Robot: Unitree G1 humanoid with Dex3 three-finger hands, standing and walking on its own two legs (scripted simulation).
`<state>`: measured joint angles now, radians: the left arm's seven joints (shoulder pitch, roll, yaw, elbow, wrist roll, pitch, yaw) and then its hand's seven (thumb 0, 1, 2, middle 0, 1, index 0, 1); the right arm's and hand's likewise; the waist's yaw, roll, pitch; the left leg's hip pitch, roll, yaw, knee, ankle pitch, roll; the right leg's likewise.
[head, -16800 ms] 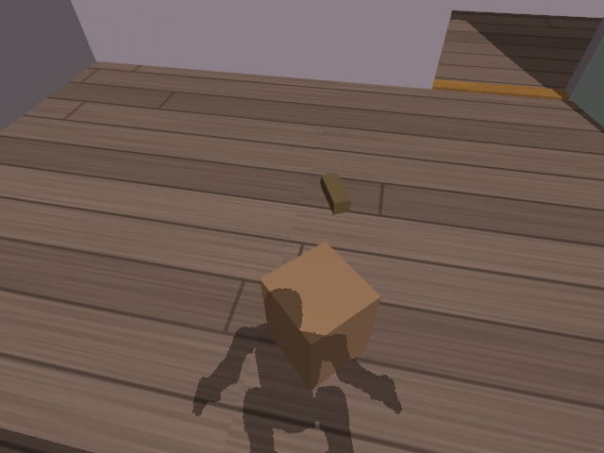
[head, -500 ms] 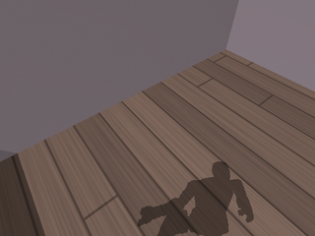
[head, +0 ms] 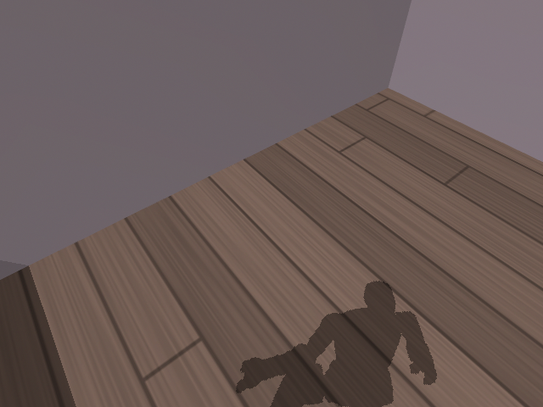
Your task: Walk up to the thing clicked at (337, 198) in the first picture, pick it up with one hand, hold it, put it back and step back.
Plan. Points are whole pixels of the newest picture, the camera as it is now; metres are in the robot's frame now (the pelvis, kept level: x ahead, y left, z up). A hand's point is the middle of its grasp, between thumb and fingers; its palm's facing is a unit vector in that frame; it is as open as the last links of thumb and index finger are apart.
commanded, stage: stand
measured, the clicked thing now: out of the picture -0.08 -1.18 -0.75
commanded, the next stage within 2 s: walk up in 0.14 s
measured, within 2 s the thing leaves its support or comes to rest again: neither
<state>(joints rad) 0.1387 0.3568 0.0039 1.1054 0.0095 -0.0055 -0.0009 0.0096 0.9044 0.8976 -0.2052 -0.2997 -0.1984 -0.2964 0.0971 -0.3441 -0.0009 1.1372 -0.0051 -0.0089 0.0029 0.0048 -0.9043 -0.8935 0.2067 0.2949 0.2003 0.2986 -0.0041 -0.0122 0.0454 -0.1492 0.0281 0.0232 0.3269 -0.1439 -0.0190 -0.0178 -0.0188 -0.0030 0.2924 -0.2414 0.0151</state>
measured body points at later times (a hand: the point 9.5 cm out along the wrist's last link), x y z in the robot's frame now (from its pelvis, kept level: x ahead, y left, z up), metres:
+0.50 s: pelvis +0.07 +0.05 -0.02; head +0.09 +0.07 +0.42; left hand +0.06 +0.40 -0.15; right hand +0.17 -0.28 -0.12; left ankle +0.13 +0.16 -0.75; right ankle -0.04 -0.11 -0.72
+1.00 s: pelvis +0.30 +0.02 -0.03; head +0.32 +0.00 +0.42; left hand +0.41 +0.34 -0.12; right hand +0.32 -0.29 -0.16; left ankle +0.15 +0.15 -0.70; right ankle +0.38 -0.09 -0.75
